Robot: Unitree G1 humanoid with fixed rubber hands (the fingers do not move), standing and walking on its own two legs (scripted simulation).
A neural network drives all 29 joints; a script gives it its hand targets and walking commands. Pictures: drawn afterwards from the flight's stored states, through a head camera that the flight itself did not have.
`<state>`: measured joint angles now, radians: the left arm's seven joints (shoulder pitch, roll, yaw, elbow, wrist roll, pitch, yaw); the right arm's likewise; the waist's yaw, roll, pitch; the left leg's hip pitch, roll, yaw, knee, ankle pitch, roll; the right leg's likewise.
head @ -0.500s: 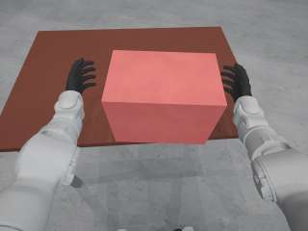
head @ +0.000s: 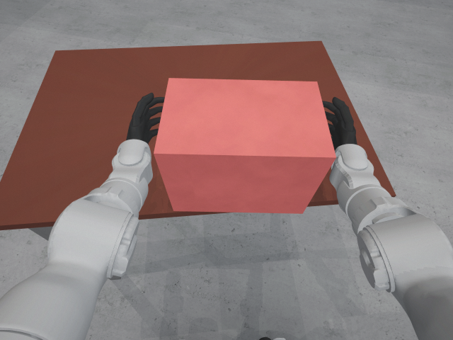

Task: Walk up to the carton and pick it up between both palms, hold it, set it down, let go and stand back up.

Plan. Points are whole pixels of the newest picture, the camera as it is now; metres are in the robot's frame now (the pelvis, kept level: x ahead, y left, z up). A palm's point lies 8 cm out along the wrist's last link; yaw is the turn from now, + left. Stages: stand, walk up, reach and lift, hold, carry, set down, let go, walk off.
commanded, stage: reach and lift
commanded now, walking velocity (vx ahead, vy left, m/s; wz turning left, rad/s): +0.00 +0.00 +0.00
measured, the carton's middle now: (240, 150) +0.47 -0.02 +0.03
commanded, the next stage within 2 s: none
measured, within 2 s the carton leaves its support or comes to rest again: leaves its support in 1.78 s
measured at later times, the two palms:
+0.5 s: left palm (140, 138) +0.46 +0.17 +0.07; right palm (341, 143) +0.44 -0.19 +0.07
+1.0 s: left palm (139, 140) +0.46 +0.17 +0.07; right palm (341, 151) +0.43 -0.19 +0.07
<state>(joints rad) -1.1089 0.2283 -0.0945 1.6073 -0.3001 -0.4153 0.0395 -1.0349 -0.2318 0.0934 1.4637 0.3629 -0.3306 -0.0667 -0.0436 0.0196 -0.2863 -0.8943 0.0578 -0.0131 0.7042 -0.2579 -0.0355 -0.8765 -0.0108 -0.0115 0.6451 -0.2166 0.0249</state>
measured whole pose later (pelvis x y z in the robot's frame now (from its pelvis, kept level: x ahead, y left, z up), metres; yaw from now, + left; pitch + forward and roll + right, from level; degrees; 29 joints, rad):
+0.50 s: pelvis +0.00 -0.01 +0.00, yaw +1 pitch +25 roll -1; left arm -1.10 0.24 -0.05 1.60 -0.26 -0.43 0.05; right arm -1.00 -0.19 -0.04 1.40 0.24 -0.30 -0.10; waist -0.07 0.00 -0.27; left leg -0.86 0.05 -0.02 0.67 -0.24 -0.04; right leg -0.85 -0.01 -0.02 0.63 -0.21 0.02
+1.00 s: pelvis +0.02 +0.00 +0.03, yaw +1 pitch +16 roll -1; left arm -0.94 0.16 0.42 1.45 0.14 -0.50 0.01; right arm -0.80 -0.05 -0.57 1.13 -0.32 -0.40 -0.02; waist -0.06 0.02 -0.08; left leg -0.53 0.04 0.00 0.43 -0.18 -0.02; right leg -0.52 -0.03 -0.01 0.39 -0.15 0.03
